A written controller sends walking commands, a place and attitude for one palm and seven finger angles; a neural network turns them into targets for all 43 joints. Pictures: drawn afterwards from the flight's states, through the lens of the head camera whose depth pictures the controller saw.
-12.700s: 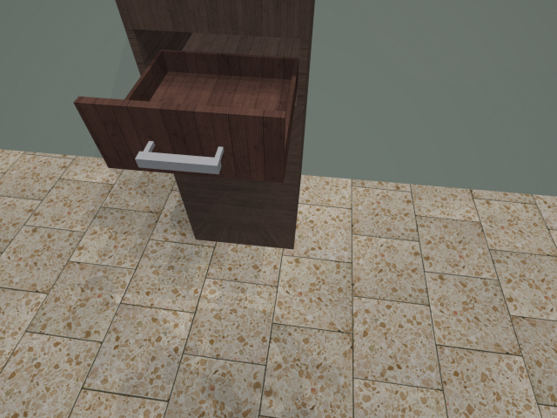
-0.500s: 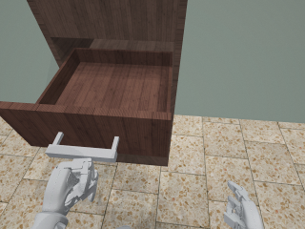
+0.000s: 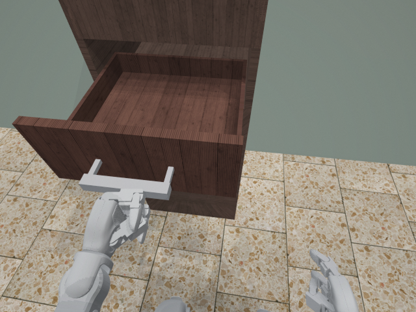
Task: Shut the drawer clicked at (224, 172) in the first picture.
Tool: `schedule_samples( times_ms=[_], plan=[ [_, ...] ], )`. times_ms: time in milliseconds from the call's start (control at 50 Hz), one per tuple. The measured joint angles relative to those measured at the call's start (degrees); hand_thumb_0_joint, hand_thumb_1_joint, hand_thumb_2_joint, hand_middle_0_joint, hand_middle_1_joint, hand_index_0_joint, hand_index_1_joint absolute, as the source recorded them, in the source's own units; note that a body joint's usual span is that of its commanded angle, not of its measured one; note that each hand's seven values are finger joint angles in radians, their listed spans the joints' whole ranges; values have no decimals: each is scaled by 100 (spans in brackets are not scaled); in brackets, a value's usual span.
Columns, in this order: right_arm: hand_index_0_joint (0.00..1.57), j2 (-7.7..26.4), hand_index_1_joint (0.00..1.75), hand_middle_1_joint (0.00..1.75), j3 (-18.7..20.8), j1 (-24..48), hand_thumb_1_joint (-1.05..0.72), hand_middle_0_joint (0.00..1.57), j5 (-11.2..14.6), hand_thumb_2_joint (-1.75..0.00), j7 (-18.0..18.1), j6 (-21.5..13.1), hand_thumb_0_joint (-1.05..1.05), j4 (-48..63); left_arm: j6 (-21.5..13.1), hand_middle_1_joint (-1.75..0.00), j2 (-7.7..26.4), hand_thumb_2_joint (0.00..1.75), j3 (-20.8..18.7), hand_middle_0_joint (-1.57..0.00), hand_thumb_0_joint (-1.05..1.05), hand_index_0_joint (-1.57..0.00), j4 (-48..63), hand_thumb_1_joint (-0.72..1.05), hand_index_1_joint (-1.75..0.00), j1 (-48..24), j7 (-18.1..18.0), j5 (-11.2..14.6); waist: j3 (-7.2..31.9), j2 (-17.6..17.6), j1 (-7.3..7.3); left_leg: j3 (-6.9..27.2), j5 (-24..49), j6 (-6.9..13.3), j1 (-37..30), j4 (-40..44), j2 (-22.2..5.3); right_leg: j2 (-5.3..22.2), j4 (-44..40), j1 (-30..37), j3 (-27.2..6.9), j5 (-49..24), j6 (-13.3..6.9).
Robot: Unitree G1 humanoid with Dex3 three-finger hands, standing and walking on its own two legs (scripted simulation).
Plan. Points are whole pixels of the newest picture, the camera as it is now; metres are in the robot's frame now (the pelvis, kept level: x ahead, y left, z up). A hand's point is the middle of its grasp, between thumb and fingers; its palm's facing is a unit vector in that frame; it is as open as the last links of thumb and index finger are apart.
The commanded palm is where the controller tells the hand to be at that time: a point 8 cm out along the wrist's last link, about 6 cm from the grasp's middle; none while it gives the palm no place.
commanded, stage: push the drawer shut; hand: left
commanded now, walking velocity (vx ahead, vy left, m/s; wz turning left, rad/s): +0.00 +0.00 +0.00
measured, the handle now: (129, 177) +0.33 +0.16 +0.10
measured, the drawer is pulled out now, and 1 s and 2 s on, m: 0.29 0.15 0.04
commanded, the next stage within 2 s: none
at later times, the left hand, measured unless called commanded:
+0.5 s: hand (154, 186) +0.32 +0.12 +0.09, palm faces -0.11 -0.99 -0.06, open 3.0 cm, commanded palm +0.33 +0.17 +0.10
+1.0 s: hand (160, 158) +0.38 +0.12 +0.09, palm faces -0.11 -0.99 -0.05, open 2.8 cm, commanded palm +0.39 +0.17 +0.10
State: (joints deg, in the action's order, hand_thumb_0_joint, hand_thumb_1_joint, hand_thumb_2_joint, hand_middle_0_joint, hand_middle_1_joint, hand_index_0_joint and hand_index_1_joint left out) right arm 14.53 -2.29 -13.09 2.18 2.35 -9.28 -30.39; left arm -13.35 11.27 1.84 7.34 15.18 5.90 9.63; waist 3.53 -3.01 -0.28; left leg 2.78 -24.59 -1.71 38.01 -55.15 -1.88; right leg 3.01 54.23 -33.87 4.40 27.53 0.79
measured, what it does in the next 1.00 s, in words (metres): stands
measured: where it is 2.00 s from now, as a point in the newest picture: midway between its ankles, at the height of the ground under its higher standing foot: outside the picture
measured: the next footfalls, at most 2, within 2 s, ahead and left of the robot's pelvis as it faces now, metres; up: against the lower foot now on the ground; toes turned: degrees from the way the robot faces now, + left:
none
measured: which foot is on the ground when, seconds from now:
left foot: down 0.00-1.00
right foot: down 0.00-1.00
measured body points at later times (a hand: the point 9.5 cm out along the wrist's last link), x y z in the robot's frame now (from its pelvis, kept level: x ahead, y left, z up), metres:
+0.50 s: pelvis -0.02 +0.00 +0.01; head +0.02 -0.01 +0.46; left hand +0.32 +0.17 +0.09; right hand +0.13 -0.24 -0.09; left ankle +0.03 +0.14 -0.68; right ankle +0.00 -0.13 -0.68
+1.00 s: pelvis -0.01 +0.00 +0.01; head +0.05 -0.01 +0.46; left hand +0.38 +0.17 +0.09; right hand +0.10 -0.26 -0.10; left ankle +0.03 +0.14 -0.68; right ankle +0.00 -0.13 -0.68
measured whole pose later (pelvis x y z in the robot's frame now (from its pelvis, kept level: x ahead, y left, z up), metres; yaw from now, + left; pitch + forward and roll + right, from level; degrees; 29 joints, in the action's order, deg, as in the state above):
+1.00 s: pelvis -0.01 +0.00 +0.01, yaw -2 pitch +8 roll -1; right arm 14.7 -1.6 -14.7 2.4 2.0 -4.2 -37.3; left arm -17.3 13.3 -4.8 -34.6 -23.2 6.6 9.9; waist 1.9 -1.4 -3.0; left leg 1.2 -20.7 -1.7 36.8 -49.1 -2.6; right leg 2.2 49.0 -33.9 2.8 23.3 0.7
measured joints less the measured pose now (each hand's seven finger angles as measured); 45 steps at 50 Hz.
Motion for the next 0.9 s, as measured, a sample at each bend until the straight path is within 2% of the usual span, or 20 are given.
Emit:
schedule_samples(
  times_ms=[120,300,480,900],
  plan=[
    [20,-16,30,30,-55,57,-90,20,18,-90,14,20,1,-109,139,-160,27,104,33,-140,-3,-140,-506,88,-160,-612,-95,-15,-46,19,-30,-23,122,9,-88,127,11,8,-96,65,-21,-112,2],
    [20,-5,30,30,-95,59,-90,20,63,-90,37,85,1,-268,169,-160,99,104,-49,-140,-3,-140,-1382,87,-160,-1509,-133,39,-132,94,-95,-76,275,17,-206,328,6,0,-253,137,-71,-265,2],
    [20,35,30,30,-26,-21,-90,20,64,-90,18,148,1,-424,68,-160,79,102,-183,-140,-3,-140,-2133,85,-160,-2204,-188,27,-173,122,-145,-132,356,25,-227,465,-1,-9,-369,122,-126,-356,11],
    [20,21,30,30,66,-143,-90,20,30,-90,-43,426,1,-653,-311,-160,117,100,-513,-140,-5,-140,-3725,82,-160,-3489,-48,10,-168,139,-220,-164,382,11,-160,592,-43,-55,-503,34,-158,-405,-2]
  ],
)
